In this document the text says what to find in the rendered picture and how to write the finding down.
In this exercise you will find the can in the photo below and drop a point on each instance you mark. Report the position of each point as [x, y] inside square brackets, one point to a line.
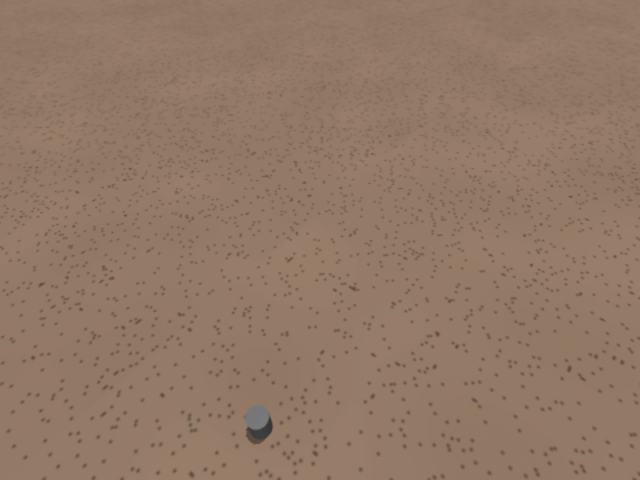
[259, 422]

